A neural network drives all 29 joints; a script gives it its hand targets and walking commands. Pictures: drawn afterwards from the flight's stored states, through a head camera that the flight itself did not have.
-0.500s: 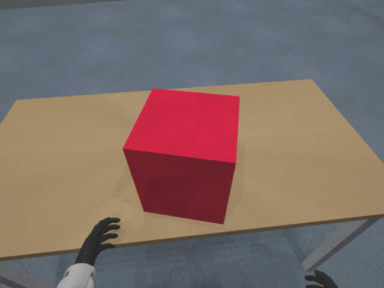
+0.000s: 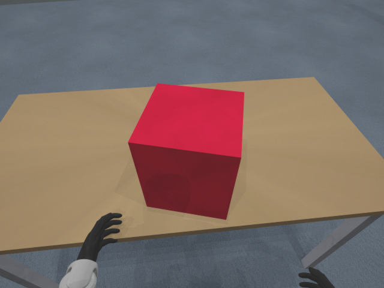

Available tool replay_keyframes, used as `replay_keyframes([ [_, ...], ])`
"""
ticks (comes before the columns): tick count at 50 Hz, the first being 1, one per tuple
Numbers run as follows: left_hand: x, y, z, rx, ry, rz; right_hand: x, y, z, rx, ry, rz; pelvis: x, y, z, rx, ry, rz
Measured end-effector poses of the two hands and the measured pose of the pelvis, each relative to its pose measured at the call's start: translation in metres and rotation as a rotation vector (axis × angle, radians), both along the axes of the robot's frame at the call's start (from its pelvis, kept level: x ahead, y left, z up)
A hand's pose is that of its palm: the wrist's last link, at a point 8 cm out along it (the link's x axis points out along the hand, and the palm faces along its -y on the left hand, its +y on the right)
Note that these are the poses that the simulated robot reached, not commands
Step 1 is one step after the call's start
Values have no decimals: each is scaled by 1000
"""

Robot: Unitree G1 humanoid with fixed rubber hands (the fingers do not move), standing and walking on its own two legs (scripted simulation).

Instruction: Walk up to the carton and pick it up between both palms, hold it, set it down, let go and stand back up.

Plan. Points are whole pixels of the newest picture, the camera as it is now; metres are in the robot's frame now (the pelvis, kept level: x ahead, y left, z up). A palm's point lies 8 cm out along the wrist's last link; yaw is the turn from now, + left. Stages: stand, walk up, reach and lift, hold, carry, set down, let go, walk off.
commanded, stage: stand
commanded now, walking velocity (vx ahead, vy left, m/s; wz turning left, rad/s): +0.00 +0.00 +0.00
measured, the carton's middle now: (192, 153) +0.42 +0.02 +0.03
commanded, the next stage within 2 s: none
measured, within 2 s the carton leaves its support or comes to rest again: neither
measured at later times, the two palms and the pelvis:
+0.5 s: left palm (90, 253) +0.20 +0.23 -0.02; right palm out of the picture +0.10 -0.26 -0.09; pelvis +0.00 +0.00 +0.00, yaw +0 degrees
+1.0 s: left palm (89, 254) +0.20 +0.23 -0.02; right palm out of the picture +0.12 -0.26 -0.09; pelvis +0.00 -0.01 +0.00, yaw +1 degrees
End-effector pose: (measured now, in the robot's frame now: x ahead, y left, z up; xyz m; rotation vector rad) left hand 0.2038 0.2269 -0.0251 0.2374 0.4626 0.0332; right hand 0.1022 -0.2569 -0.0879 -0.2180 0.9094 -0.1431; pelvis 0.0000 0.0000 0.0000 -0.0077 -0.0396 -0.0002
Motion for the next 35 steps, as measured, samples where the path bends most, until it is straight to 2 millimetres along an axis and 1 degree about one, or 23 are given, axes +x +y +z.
replay_keyframes([
  [18,-1,1,0,13,4,-1,1,2,-2,7,-5,2,-2,-1,-1,2,1,5],
  [35,-2,1,1,19,6,15,8,-3,-1,2,-13,14,-2,-5,-1,3,-1,14],
])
